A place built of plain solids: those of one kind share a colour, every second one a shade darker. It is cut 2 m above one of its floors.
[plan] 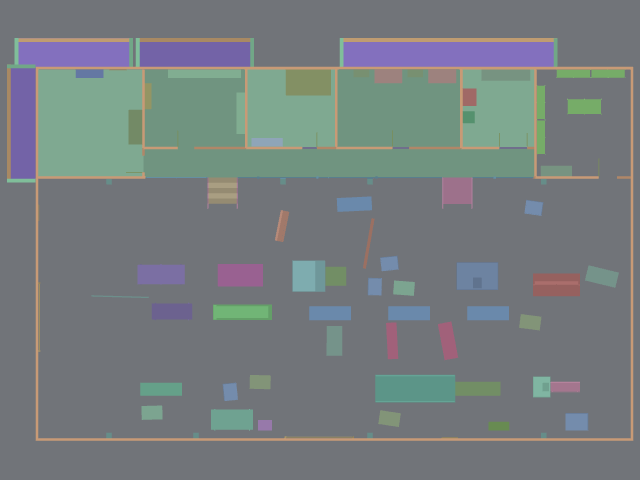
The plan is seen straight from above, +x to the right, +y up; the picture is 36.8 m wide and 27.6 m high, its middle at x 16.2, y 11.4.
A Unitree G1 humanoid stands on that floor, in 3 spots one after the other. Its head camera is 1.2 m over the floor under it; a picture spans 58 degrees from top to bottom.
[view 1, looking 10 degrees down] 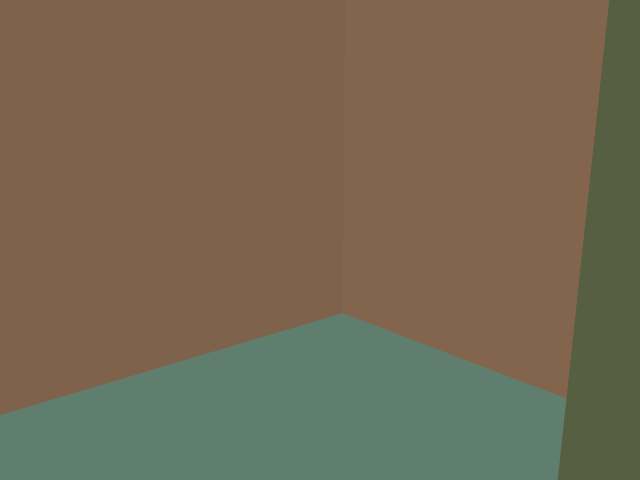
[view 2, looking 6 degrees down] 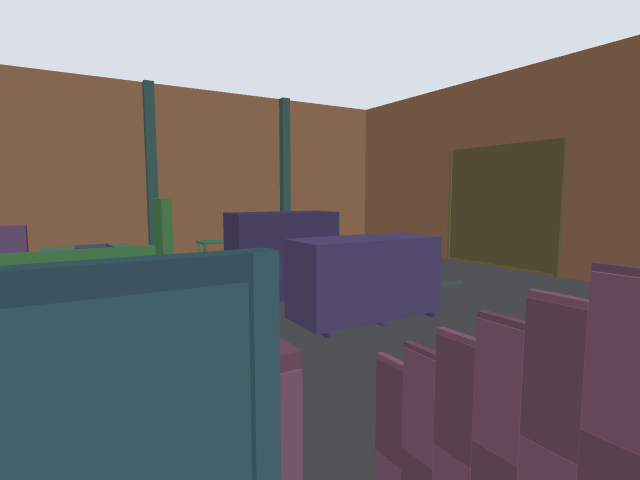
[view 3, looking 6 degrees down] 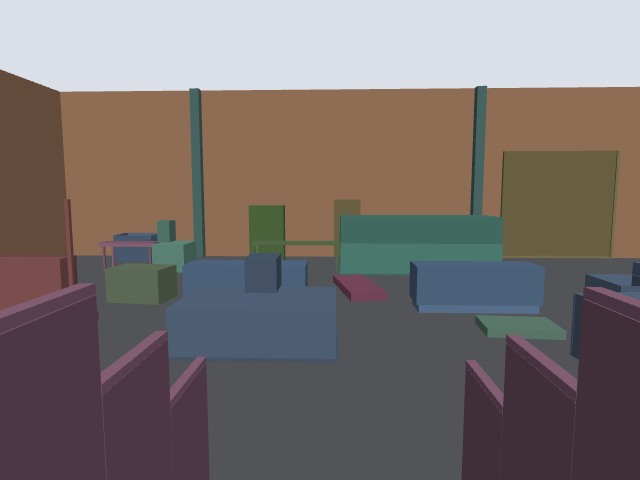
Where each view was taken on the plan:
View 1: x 14.50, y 18.90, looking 140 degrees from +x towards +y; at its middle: wall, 3.27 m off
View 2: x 11.80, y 15.70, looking -121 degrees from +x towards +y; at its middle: finished_stack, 7.46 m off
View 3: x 24.10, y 15.81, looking -88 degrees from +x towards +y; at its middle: wall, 15.91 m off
